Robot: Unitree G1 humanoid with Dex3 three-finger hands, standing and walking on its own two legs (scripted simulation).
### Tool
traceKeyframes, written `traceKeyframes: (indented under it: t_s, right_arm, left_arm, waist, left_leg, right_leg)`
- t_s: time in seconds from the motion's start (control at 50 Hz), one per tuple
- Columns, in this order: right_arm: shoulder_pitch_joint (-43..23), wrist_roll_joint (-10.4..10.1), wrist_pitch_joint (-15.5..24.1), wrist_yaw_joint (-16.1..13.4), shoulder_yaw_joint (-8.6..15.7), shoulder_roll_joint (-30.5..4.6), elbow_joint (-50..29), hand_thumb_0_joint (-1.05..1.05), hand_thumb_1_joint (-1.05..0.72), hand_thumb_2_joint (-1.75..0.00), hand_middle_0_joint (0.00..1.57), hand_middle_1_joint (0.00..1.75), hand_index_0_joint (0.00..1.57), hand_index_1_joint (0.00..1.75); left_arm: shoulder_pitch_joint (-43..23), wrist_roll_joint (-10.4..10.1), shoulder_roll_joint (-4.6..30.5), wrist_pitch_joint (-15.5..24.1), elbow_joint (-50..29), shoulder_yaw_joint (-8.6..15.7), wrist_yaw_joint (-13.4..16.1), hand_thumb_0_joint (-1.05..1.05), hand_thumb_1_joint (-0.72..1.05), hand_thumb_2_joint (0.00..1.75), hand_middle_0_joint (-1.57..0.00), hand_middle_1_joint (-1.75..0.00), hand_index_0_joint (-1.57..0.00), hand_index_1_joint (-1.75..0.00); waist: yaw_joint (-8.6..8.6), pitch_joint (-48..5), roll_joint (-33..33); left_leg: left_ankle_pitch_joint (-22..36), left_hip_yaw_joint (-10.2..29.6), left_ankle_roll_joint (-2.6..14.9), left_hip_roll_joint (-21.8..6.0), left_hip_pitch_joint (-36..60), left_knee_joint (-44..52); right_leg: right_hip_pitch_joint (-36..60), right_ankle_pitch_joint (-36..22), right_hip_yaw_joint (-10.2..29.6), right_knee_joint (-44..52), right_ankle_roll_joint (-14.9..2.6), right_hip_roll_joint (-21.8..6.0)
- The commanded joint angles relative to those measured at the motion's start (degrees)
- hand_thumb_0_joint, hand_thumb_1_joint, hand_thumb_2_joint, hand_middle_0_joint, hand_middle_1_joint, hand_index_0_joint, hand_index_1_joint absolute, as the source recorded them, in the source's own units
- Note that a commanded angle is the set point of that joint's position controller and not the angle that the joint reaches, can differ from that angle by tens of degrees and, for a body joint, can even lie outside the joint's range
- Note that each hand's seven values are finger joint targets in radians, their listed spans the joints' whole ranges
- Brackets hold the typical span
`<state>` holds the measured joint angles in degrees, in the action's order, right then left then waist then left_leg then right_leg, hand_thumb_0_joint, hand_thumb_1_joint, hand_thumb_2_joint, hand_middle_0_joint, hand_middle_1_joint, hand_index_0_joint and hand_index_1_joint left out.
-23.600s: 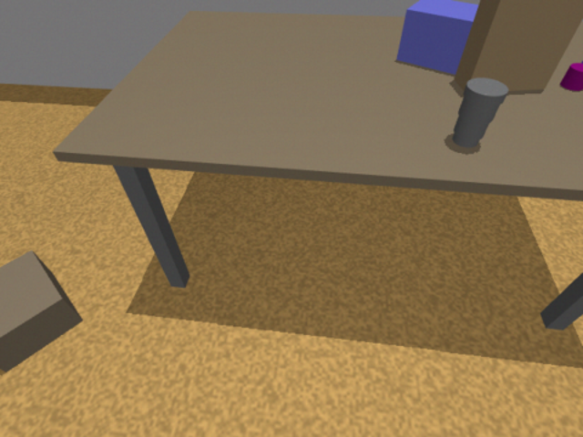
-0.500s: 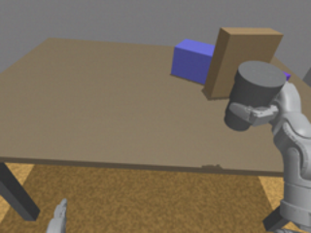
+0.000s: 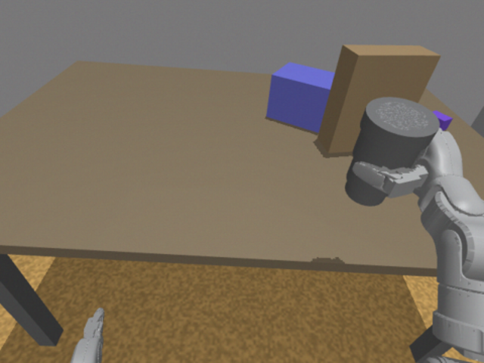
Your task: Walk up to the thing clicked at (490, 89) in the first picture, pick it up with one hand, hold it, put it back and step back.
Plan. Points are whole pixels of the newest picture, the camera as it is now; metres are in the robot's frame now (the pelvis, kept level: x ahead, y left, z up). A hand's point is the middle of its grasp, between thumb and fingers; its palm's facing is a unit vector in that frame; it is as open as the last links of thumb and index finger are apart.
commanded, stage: hold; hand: right
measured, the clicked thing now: (380, 158) +0.34 -0.16 +0.24
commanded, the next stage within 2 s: crouch in 0.18 s
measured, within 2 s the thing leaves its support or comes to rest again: neither
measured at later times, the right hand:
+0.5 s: hand (383, 162) +0.35 -0.17 +0.23, palm faces +0.14 +0.99 +0.00, open 10.6 cm
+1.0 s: hand (358, 162) +0.44 -0.19 +0.16, palm faces +0.18 +0.98 +0.00, open 10.6 cm
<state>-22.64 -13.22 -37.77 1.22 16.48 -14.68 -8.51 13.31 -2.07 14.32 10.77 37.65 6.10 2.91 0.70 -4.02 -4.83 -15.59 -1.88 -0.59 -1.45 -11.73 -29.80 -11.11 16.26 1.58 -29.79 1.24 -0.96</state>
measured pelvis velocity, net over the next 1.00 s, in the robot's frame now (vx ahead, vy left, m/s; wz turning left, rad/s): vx -0.01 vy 0.00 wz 0.04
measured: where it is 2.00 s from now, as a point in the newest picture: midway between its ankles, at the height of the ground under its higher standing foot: outside the picture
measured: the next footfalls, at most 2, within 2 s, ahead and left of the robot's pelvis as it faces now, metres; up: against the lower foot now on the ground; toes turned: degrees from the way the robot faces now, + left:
none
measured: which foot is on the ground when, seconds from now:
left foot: down 0.00-1.00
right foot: down 0.00-1.00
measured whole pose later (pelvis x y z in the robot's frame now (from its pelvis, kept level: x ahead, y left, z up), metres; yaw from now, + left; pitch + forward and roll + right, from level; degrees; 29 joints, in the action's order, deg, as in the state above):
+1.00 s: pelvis -0.01 +0.00 -0.01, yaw +2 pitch +4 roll +0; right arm -41.8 -7.2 -5.1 1.5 19.8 -20.9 43.2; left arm 13.8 -0.4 12.8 14.4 36.2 3.7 3.3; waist -3.7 -3.0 -1.4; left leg -14.2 0.3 -0.8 -0.7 -22.5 -32.6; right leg -21.2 16.1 -0.5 -33.3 1.0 -1.7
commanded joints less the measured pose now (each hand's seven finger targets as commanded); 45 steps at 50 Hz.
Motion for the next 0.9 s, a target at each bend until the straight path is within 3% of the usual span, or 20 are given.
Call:
traceKeyframes:
  t_s: [0.0, 0.06, 0.08, 0.12, 0.16, 0.2, 0.24, 0.28, 0.38, 0.4, 0.44, 0.48, 0.5, 0.56, 0.6, 0.62, 0.7, 0.72, 0.82, 0.88]
  right_arm:
    - [-24.19, -0.08, 4.38, -0.56, 3.98, -11.97, -11.56, 0.00, -0.18, -1.29, 1.27, 1.42, 1.32, 1.42]
    - [-25.72, -0.18, 4.34, -0.32, 4.35, -12.19, -13.36, 0.00, -0.17, -1.29, 1.27, 1.42, 1.32, 1.42]
    - [-24.71, -0.24, 3.89, -0.52, 5.79, -13.45, -10.53, 0.00, -0.17, -1.29, 1.27, 1.42, 1.32, 1.42]
    - [-23.85, -0.41, 3.55, -0.20, 3.13, -10.21, -10.80, 0.00, -0.16, -1.29, 1.26, 1.42, 1.31, 1.42]
    - [-23.55, -0.44, 2.88, -0.17, 5.53, -13.03, -9.53, 0.00, -0.14, -1.28, 1.25, 1.40, 1.30, 1.40]
    - [-24.34, -0.73, 2.80, 0.02, 3.55, -10.64, -11.08, 0.00, -0.15, -1.28, 1.26, 1.41, 1.30, 1.41]
    - [-22.98, -0.62, 2.59, 0.03, 4.79, -12.05, -9.21, 0.00, -0.15, -1.28, 1.25, 1.41, 1.30, 1.41]
    - [-24.11, -0.61, 2.98, 0.21, 2.57, -9.63, -10.63, 0.00, -0.14, -1.25, 1.28, 1.39, 1.32, 1.39]
    - [-26.89, 0.44, 4.75, -0.62, 4.04, -11.94, -5.36, 0.00, -0.16, -1.28, 1.29, 1.42, 1.34, 1.42]
    - [-26.29, 0.69, 5.26, -0.66, 4.62, -12.24, -2.17, 0.00, -0.15, -1.28, 1.29, 1.42, 1.33, 1.42]
    - [-29.29, 1.05, 7.31, -0.46, 3.29, -10.95, 0.02, 0.00, -0.14, -1.26, 1.27, 1.40, 1.31, 1.40]
    - [-31.83, 1.87, 9.28, -0.62, 3.74, -12.46, 5.53, 0.00, -0.14, -1.26, 1.27, 1.40, 1.31, 1.40]
    - [-34.04, 2.23, 10.97, -0.44, 3.03, -12.23, 5.07, 0.00, -0.13, -1.26, 1.26, 1.40, 1.31, 1.40]
    - [-37.72, 2.93, 15.49, -0.40, 2.91, -13.16, 11.22, 0.00, -0.15, -1.28, 1.27, 1.41, 1.32, 1.41]
    - [-39.49, 3.57, 18.08, -0.66, 4.44, -15.70, 15.42, 0.00, -0.16, -1.30, 1.28, 1.43, 1.33, 1.43]
    - [-40.91, 3.85, 19.60, -0.54, 4.11, -15.77, 17.14, 0.00, -0.17, -1.31, 1.29, 1.44, 1.34, 1.44]
    - [-43.24, 4.59, 25.34, -0.62, 4.56, -17.47, 23.92, 0.00, -0.13, -1.31, 1.28, 1.44, 1.33, 1.44]
    - [-43.20, 4.68, 26.58, -0.59, 4.31, -16.95, 25.21, 0.00, -0.12, -1.30, 1.27, 1.43, 1.32, 1.43]
    - [-44.65, 5.14, 32.45, -0.71, 5.65, -19.61, 32.21, 0.00, -0.09, -1.30, 1.27, 1.43, 1.32, 1.43]
    - [-46.00, 5.41, 36.14, -0.06, 4.46, -18.51, 35.92, 0.00, -0.09, -1.28, 1.26, 1.41, 1.31, 1.41]
  left_arm:
    - [-7.10, 0.09, 7.48, 3.00, -10.09, 2.69, 0.40, 0.00, -0.55, 0.05, -0.05, -0.05, -0.05, -0.05]
    - [-8.56, -0.03, 5.91, 3.19, -11.00, 1.33, -0.07, 0.00, -0.55, 0.05, -0.05, -0.05, -0.05, -0.05]
    - [-8.44, -0.10, 7.56, 2.99, -10.09, 2.81, 0.12, 0.00, -0.55, 0.05, -0.05, -0.05, -0.05, -0.05]
    - [-8.43, -0.05, 5.62, 2.92, -10.57, 0.89, -0.34, 0.00, -0.55, 0.05, -0.05, -0.05, -0.05, -0.05]
    - [-8.55, -0.20, 8.63, 2.83, -9.85, 3.83, 0.03, 0.00, -0.55, 0.05, -0.05, -0.05, -0.05, -0.05]
    - [-8.73, -0.18, 6.52, 3.24, -9.69, 1.38, -0.39, 0.00, -0.55, 0.05, -0.05, -0.05, -0.05, -0.05]
    - [-7.65, -0.31, 7.58, 3.13, -9.55, 2.81, -0.07, 0.00, -0.55, 0.05, -0.05, -0.05, -0.05, -0.05]
    - [-8.60, -0.28, 4.52, 3.47, -11.43, -0.72, -0.56, 0.00, -0.54, 0.05, -0.04, -0.04, -0.04, -0.04]
    - [-9.98, 0.18, 7.50, 4.60, -11.44, 2.42, 0.09, 0.00, -0.53, 0.04, -0.04, -0.04, -0.05, -0.04]
    - [-6.34, 0.38, 6.59, 4.18, -6.81, 2.17, 0.17, 0.00, -0.54, 0.04, -0.04, -0.05, -0.05, -0.04]
    - [-8.59, 0.35, 7.25, 5.42, -12.60, 2.19, 0.28, 0.00, -0.54, 0.04, -0.04, -0.04, -0.05, -0.04]
    - [-4.83, 0.55, 6.49, 5.54, -7.27, 2.27, 0.36, 0.00, -0.53, 0.04, -0.04, -0.04, -0.05, -0.03]
    - [-7.81, 0.53, 6.41, 6.29, -12.23, 1.62, 0.26, 0.00, -0.53, 0.04, -0.04, -0.04, -0.05, -0.04]
    - [-6.89, 0.57, 4.64, 7.40, -11.18, 0.36, -0.15, 0.00, -0.54, 0.04, -0.04, -0.05, -0.05, -0.04]
    - [-4.36, 0.78, 5.54, 7.31, -5.99, 1.82, -0.23, 0.00, -0.55, 0.05, -0.04, -0.05, -0.05, -0.04]
    - [-5.92, 0.78, 4.86, 7.83, -8.71, 0.24, -0.35, 0.00, -0.55, 0.05, -0.04, -0.05, -0.05, -0.04]
    - [-5.96, 1.21, 5.99, 8.03, -8.34, 0.95, -0.14, 0.00, -0.56, 0.06, -0.05, -0.04, -0.05, -0.04]
    - [-7.47, 1.19, 4.49, 8.08, -8.86, -0.82, -0.30, 0.00, -0.55, 0.06, -0.05, -0.04, -0.05, -0.04]
    - [-10.01, 1.54, 8.47, 8.24, -12.56, 1.99, 0.92, 0.00, -0.56, 0.06, -0.04, -0.04, -0.04, -0.04]
    - [-5.58, 1.57, 3.83, 7.13, -10.68, -1.89, 0.70, 0.00, -0.55, 0.05, -0.04, -0.04, -0.04, -0.04]
  waist:
    - [-0.37, -10.25, 4.81]
    - [0.33, -11.87, 3.77]
    - [0.40, -10.22, 5.26]
    - [0.01, -8.63, 5.85]
    - [-0.18, -8.81, 5.55]
    - [-0.06, -7.32, 5.60]
    - [-0.17, -7.89, 6.02]
    - [-0.14, -7.37, 6.55]
    - [-1.54, -7.82, 6.54]
    - [-1.65, -5.54, 6.18]
    - [-3.01, -7.86, 8.37]
    - [-2.96, -4.99, 6.73]
    - [-3.24, -8.08, 6.96]
    - [-3.13, -10.52, 4.78]
    - [-2.88, -10.36, 3.06]
    - [-3.00, -11.51, 3.08]
    - [-2.44, -15.56, 3.10]
    - [-1.99, -15.31, 3.79]
    - [-2.83, -18.58, 6.10]
    - [-3.04, -17.25, 5.50]
  left_leg:
    - [12.82, -1.98, 0.04, 1.11, 1.06, 4.51]
    - [13.63, -1.94, -0.01, 1.07, 2.04, 4.43]
    - [12.71, -2.11, 0.00, 1.22, 1.41, 4.53]
    - [10.85, -2.07, -0.13, 1.18, 1.22, 5.20]
    - [9.34, -1.82, -0.14, 1.06, 0.57, 5.70]
    - [9.28, -2.02, -0.13, 1.15, 0.29, 5.70]
    - [9.51, -2.13, -0.12, 1.31, 0.17, 5.57]
    - [8.87, -2.08, -0.30, 1.21, 0.22, 5.77]
    - [7.88, -1.82, -0.42, 1.36, -0.84, 5.70]
    - [6.63, -1.54, -0.47, 1.14, -2.00, 6.16]
    - [6.76, -1.35, -0.72, 1.10, -1.86, 6.08]
    - [5.46, -1.04, -0.56, 1.05, -3.78, 5.87]
    - [5.45, -0.68, -0.66, 0.88, -2.95, 5.83]
    - [7.36, -0.51, -0.49, 0.93, -2.56, 4.56]
    - [7.87, -0.14, -0.35, 0.82, -3.33, 3.81]
    - [8.34, -0.17, -0.33, 0.96, -3.66, 3.60]
    - [9.50, -0.20, 0.12, 1.31, -2.69, 2.30]
    - [9.48, -0.23, 0.06, 1.38, -2.58, 2.17]
    - [9.92, 0.02, -0.10, 1.50, -2.25, 1.66]
    - [10.73, 0.45, -0.14, 1.44, -2.82, 1.38]
  right_leg:
    - [4.19, -12.63, -1.77, 3.14, -1.73, 1.52]
    - [4.23, -13.64, -1.86, 2.94, -1.69, 1.54]
    - [3.54, -12.85, -1.77, 3.05, -1.77, 1.41]
    - [2.52, -10.64, -1.99, 3.64, -1.90, 1.66]
    - [2.99, -9.20, -1.90, 3.90, -2.05, 1.61]
    - [2.43, -9.08, -1.91, 4.02, -2.14, 1.65]
    - [2.91, -9.41, -1.67, 4.09, -2.13, 1.38]
    - [2.72, -8.66, -1.82, 4.19, -2.26, 1.56]
    - [2.41, -6.96, -1.81, 4.45, -2.33, 1.43]
    - [1.51, -5.58, -1.99, 4.56, -2.50, 1.59]
    - [2.12, -5.40, -1.83, 4.25, -2.75, 1.40]
    - [0.87, -3.98, -1.96, 4.26, -2.62, 1.23]
    - [1.38, -4.07, -1.88, 3.98, -2.65, 1.28]
    - [0.92, -5.47, -1.96, 3.17, -2.33, 1.09]
    - [-0.17, -5.81, -2.11, 2.67, -2.16, 1.11]
    - [0.09, -6.21, -2.15, 2.48, -2.17, 0.98]
    - [-0.69, -8.05, -1.91, 1.64, -1.62, 0.50]
    - [-1.54, -8.09, -1.98, 1.49, -1.65, 0.51]
    - [-2.10, -8.14, -2.03, 0.88, -1.88, 0.38]
    - [-3.38, -8.69, -2.59, 0.62, -1.93, 0.58]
